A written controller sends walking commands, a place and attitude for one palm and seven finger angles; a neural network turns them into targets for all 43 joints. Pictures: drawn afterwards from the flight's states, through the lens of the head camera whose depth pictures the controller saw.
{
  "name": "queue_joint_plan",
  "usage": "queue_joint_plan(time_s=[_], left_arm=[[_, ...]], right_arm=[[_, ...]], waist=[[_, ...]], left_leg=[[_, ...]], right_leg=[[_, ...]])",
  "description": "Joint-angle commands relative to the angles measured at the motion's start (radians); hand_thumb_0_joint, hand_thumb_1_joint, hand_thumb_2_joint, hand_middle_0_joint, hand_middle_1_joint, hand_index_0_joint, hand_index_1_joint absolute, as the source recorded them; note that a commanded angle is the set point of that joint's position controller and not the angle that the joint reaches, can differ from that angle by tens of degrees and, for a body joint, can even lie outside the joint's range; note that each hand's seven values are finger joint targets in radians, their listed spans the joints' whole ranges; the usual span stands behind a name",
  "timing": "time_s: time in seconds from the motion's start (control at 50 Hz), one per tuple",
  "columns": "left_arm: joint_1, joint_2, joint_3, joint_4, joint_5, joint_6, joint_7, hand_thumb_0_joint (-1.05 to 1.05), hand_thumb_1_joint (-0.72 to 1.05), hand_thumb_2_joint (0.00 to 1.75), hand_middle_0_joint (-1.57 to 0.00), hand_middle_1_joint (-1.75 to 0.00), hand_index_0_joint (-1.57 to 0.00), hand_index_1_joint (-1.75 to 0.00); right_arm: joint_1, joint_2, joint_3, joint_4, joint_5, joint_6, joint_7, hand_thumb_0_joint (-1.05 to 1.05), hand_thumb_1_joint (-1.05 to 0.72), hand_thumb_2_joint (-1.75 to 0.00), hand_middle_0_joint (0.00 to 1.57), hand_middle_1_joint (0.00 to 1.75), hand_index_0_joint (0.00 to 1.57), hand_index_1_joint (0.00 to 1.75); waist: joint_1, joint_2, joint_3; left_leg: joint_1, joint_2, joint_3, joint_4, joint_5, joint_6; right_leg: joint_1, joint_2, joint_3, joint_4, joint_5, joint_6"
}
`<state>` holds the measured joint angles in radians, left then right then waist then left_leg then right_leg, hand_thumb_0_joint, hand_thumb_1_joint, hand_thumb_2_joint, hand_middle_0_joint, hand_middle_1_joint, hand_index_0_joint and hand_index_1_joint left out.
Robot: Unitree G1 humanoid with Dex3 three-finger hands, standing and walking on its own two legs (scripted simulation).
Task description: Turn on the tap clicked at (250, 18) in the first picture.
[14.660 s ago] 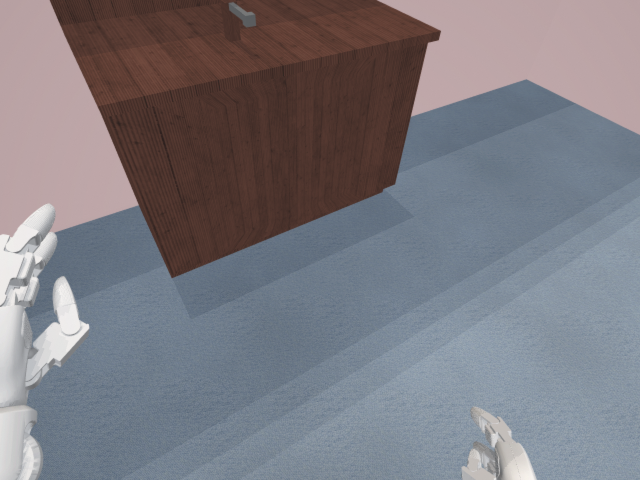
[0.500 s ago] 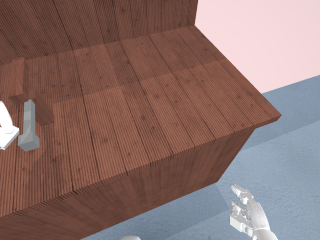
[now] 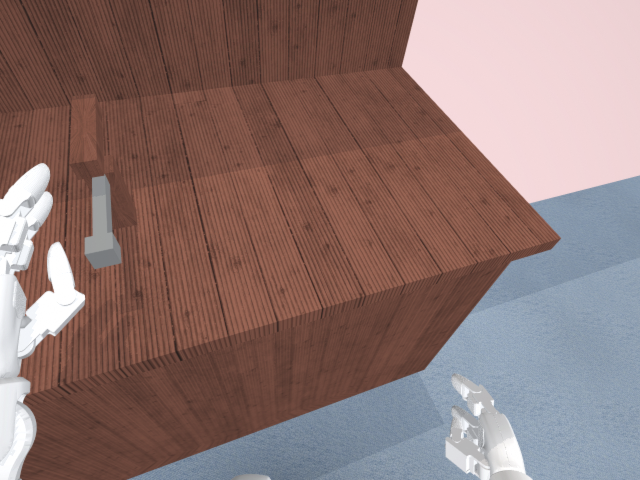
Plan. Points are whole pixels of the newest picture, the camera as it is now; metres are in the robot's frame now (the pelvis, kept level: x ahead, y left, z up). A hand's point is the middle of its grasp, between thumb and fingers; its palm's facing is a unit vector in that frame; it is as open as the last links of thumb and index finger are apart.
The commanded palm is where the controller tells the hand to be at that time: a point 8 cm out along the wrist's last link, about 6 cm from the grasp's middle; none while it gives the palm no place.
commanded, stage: shuffle to correct the standing spot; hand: left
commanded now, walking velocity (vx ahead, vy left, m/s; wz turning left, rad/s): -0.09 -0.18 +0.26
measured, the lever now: (103, 250) +0.31 +0.29 +0.11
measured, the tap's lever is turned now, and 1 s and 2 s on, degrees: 0 0 0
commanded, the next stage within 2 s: come to a stop and stand still in 0.32 s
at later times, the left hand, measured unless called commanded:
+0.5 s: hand (129, 332) +0.20 +0.19 +0.17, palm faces +0.29 -0.85 -0.45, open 7.4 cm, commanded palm +0.14 +0.24 +0.18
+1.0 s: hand (94, 329) +0.20 +0.22 +0.16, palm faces +0.41 -0.83 -0.39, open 7.5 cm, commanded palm +0.14 +0.26 +0.18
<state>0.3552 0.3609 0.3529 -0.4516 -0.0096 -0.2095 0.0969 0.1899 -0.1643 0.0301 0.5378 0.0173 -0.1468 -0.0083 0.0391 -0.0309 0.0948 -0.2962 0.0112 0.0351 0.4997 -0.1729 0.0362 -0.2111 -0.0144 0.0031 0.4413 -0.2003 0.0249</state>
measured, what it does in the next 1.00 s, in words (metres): stands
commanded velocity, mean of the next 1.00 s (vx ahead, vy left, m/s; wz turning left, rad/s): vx -0.10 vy -0.06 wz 0.00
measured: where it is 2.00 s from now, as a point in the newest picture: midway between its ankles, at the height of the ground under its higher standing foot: outside the picture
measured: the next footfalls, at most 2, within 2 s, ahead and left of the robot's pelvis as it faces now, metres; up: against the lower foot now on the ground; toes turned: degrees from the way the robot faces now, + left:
none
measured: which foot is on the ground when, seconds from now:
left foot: down 0.00-1.00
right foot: down 0.00-1.00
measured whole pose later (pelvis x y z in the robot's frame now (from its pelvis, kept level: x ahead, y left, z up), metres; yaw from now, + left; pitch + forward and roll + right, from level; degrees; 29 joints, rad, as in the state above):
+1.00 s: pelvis -0.01 -0.03 +0.00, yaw +1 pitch -3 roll -2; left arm 0.42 0.35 0.34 -0.45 -0.01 -0.18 0.11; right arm 0.23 -0.18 0.03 0.61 0.02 -0.13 -0.02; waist 0.02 0.01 0.06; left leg -0.26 0.00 -0.03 0.54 -0.23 0.02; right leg -0.21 0.01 -0.04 0.46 -0.20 0.00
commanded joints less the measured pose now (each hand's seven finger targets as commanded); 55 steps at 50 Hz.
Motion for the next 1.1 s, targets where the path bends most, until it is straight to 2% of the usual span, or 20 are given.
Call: queue_joint_plan(time_s=[0.0, 0.12, 0.14, 0.22, 0.24, 0.32, 0.34, 0.38, 0.42, 0.48, 0.5, 0.54, 0.56, 0.6, 0.62, 0.7, 0.76, 0.82, 0.96, 1.08], left_arm=[[-0.059, 0.163, 0.107, -0.248, -0.014, -0.057, 0.015, 0.00, 0.90, 0.90, -0.20, -0.30, -0.20, -0.30], [-0.050, 0.185, 0.129, -0.278, -0.025, -0.043, 0.009, 0.00, 0.90, 0.90, -0.20, -0.30, -0.20, -0.30], [-0.043, 0.152, 0.101, -0.264, -0.031, -0.040, 0.004, 0.00, 0.90, 0.90, -0.20, -0.30, -0.20, -0.30], [-0.023, 0.186, 0.130, -0.296, -0.035, -0.045, -0.005, 0.00, 0.90, 0.90, -0.20, -0.30, -0.20, -0.30], [-0.015, 0.155, 0.103, -0.291, -0.042, -0.048, -0.013, 0.00, 0.90, 0.90, -0.20, -0.30, -0.20, -0.30], [0.033, 0.215, 0.173, -0.330, -0.046, -0.071, -0.021, 0.00, 0.90, 0.90, -0.20, -0.30, -0.20, -0.30], [0.052, 0.173, 0.140, -0.316, -0.055, -0.073, -0.030, 0.00, 0.90, 0.90, -0.20, -0.30, -0.20, -0.30], [0.053, 0.208, 0.178, -0.331, -0.062, -0.091, -0.035, 0.00, 0.90, 0.90, -0.20, -0.30, -0.20, -0.30], [0.084, 0.226, 0.204, -0.333, -0.069, -0.092, -0.022, 0.00, 0.90, 0.90, -0.20, -0.30, -0.20, -0.30], [0.105, 0.204, 0.186, -0.318, -0.083, -0.061, 0.010, 0.00, 0.90, 0.90, -0.20, -0.30, -0.20, -0.30], [0.109, 0.205, 0.190, -0.308, -0.077, -0.048, 0.022, 0.00, 0.90, 0.90, -0.20, -0.30, -0.20, -0.30], [0.128, 0.196, 0.183, -0.258, -0.068, -0.035, 0.037, 0.00, 0.90, 0.90, -0.20, -0.30, -0.20, -0.30], [0.095, 0.205, 0.181, -0.302, -0.064, -0.042, 0.039, 0.00, 0.90, 0.90, -0.20, -0.30, -0.20, -0.30], [0.044, 0.200, 0.164, -0.299, -0.033, -0.044, 0.040, 0.00, 0.90, 0.90, -0.20, -0.30, -0.20, -0.30], [0.009, 0.208, 0.159, -0.307, -0.020, -0.041, 0.042, 0.00, 0.90, 0.90, -0.20, -0.30, -0.20, -0.30], [-0.002, 0.163, 0.105, -0.234, -0.005, -0.029, 0.028, 0.00, 0.90, 0.90, -0.20, -0.30, -0.20, -0.30], [-0.015, 0.151, 0.083, -0.230, -0.002, -0.024, 0.026, 0.00, 0.90, 0.90, -0.20, -0.30, -0.20, -0.30], [-0.018, 0.182, 0.113, -0.218, -0.004, -0.021, 0.033, 0.00, 0.90, 0.90, -0.20, -0.30, -0.20, -0.30], [-0.051, 0.153, 0.094, -0.201, -0.014, -0.026, 0.033, 0.00, 0.90, 0.90, -0.20, -0.30, -0.20, -0.30], [-0.026, 0.146, 0.085, -0.198, -0.019, -0.022, 0.033, 0.00, 0.90, 0.90, -0.20, -0.30, -0.20, -0.30]], right_arm=[[-0.069, -0.140, -0.060, -0.160, 0.001, -0.052, -0.006, 0.00, -0.90, -0.90, 0.20, 0.30, 0.20, 0.30], [-0.075, -0.137, -0.062, -0.157, 0.005, -0.051, -0.008, 0.00, -0.90, -0.90, 0.20, 0.30, 0.20, 0.30], [-0.068, -0.132, -0.060, -0.161, 0.002, -0.045, -0.008, 0.00, -0.90, -0.90, 0.20, 0.30, 0.20, 0.30], [-0.073, -0.135, -0.067, -0.166, 0.003, -0.051, -0.012, 0.00, -0.90, -0.90, 0.20, 0.30, 0.20, 0.30], [-0.061, -0.136, -0.068, -0.167, -0.001, -0.044, -0.011, 0.00, -0.90, -0.90, 0.20, 0.30, 0.20, 0.30], [-0.059, -0.135, -0.077, -0.172, -0.004, -0.052, -0.012, 0.00, -0.90, -0.90, 0.20, 0.30, 0.20, 0.30], [-0.048, -0.132, -0.077, -0.174, -0.008, -0.045, -0.012, 0.00, -0.90, -0.90, 0.20, 0.30, 0.20, 0.30], [-0.047, -0.130, -0.085, -0.172, -0.007, -0.051, -0.017, 0.00, -0.90, -0.90, 0.20, 0.30, 0.20, 0.30], [-0.040, -0.129, -0.092, -0.160, 0.002, -0.055, -0.027, 0.00, -0.90, -0.90, 0.20, 0.30, 0.20, 0.30], [-0.058, -0.117, -0.078, -0.143, 0.004, -0.041, -0.037, 0.00, -0.90, -0.90, 0.20, 0.30, 0.20, 0.30], [-0.064, -0.121, -0.074, -0.135, 0.004, -0.039, -0.040, 0.00, -0.90, -0.90, 0.20, 0.30, 0.20, 0.30], [-0.065, -0.136, -0.067, -0.120, 0.003, -0.037, -0.051, 0.00, -0.90, -0.90, 0.20, 0.30, 0.20, 0.30], [-0.078, -0.152, -0.070, -0.133, 0.006, -0.038, -0.053, 0.00, -0.90, -0.90, 0.20, 0.30, 0.20, 0.30], [-0.085, -0.160, -0.064, -0.136, 0.013, -0.041, -0.049, 0.00, -0.90, -0.90, 0.20, 0.30, 0.20, 0.30], [-0.099, -0.159, -0.062, -0.141, 0.017, -0.045, -0.048, 0.00, -0.90, -0.90, 0.20, 0.30, 0.20, 0.30], [-0.053, -0.171, -0.074, -0.120, 0.015, -0.048, -0.021, 0.00, -0.90, -0.90, 0.20, 0.30, 0.20, 0.30], [-0.053, -0.168, -0.069, -0.109, 0.011, -0.053, -0.016, 0.00, -0.90, -0.90, 0.20, 0.30, 0.20, 0.30], [-0.051, -0.160, -0.064, -0.094, 0.006, -0.053, -0.021, 0.00, -0.90, -0.90, 0.20, 0.30, 0.20, 0.30], [-0.065, -0.149, -0.055, -0.095, 0.007, -0.049, -0.024, 0.00, -0.90, -0.90, 0.20, 0.30, 0.20, 0.30], [-0.064, -0.152, -0.059, -0.102, 0.006, -0.036, -0.020, 0.00, -0.90, -0.90, 0.20, 0.30, 0.20, 0.30]], waist=[[-0.008, 0.142, -0.161], [-0.014, 0.161, -0.181], [-0.012, 0.159, -0.177], [-0.005, 0.117, -0.200], [-0.003, 0.129, -0.212], [0.000, 0.124, -0.250], [-0.002, 0.118, -0.251], [-0.003, 0.056, -0.238], [-0.015, -0.020, -0.254], [-0.023, -0.042, -0.213], [-0.027, -0.056, -0.201], [-0.030, 0.003, -0.185], [-0.024, 0.118, -0.170], [-0.020, 0.244, -0.144], [-0.019, 0.241, -0.137], [-0.021, 0.110, -0.139], [-0.026, 0.124, -0.088], [-0.027, 0.081, -0.086], [-0.021, 0.112, -0.106], [-0.020, 0.071, -0.153]], left_leg=[[0.025, 0.126, -0.149, -0.193, -0.241, 0.000], [0.097, 0.113, -0.119, -0.172, -0.143, -0.018], [0.089, 0.121, -0.121, -0.160, -0.099, -0.014], [0.138, 0.127, -0.092, -0.073, 0.168, -0.020], [0.138, 0.135, -0.089, -0.059, 0.222, -0.016], [0.162, 0.152, -0.092, -0.012, 0.313, -0.011], [0.146, 0.150, -0.081, 0.005, 0.305, -0.008], [0.114, 0.119, -0.054, 0.070, 0.219, -0.021], [0.124, 0.030, -0.001, 0.193, -0.013, -0.051], [0.118, -0.005, -0.032, 0.249, -0.179, -0.053], [0.121, -0.003, -0.045, 0.183, -0.179, -0.046], [0.113, 0.028, -0.082, -0.026, -0.167, -0.020], [0.091, 0.072, -0.143, -0.110, -0.225, -0.002], [-0.087, 0.157, -0.268, -0.267, -0.460, 0.044], [-0.105, 0.161, -0.282, -0.274, -0.446, 0.056], [-0.097, 0.087, -0.178, -0.149, -0.410, 0.030], [-0.075, 0.060, -0.163, -0.135, -0.396, 0.018], [-0.028, 0.046, -0.150, -0.104, -0.325, 0.010], [-0.013, 0.069, -0.179, -0.159, -0.220, 0.012], [0.041, 0.063, -0.150, -0.118, -0.080, 0.007]], right_leg=[[0.040, -0.001, -0.011, -0.083, -0.056, -0.030], [0.010, 0.009, -0.010, -0.100, -0.016, -0.032], [0.009, 0.009, -0.016, -0.100, 0.012, -0.028], [-0.009, -0.008, -0.012, -0.069, 0.171, -0.037], [-0.006, -0.006, -0.022, -0.058, 0.188, -0.033], [-0.017, -0.016, -0.016, -0.028, 0.234, -0.045], [-0.011, -0.020, -0.019, -0.036, 0.231, -0.040], [-0.028, -0.058, 0.006, -0.062, 0.285, -0.064], [-0.089, -0.156, 0.094, -0.085, 0.347, -0.135], [-0.213, -0.248, 0.198, -0.162, -0.045, -0.178], [-0.205, -0.233, 0.190, -0.151, -0.121, -0.168], [-0.149, -0.134, 0.107, -0.071, -0.160, -0.108], [-0.143, -0.079, 0.073, -0.039, -0.215, -0.074], [0.010, 0.005, 0.001, 0.072, -0.210, -0.034], [0.044, 0.009, 0.001, 0.093, -0.164, -0.032], [0.089, -0.004, 0.003, -0.041, -0.137, -0.044], [0.012, -0.026, 0.036, -0.089, -0.218, -0.062], [-0.035, -0.049, 0.067, -0.120, -0.243, -0.073], [0.041, -0.028, 0.034, -0.076, -0.086, -0.056], [0.079, -0.052, 0.044, -0.081, 0.045, -0.060]])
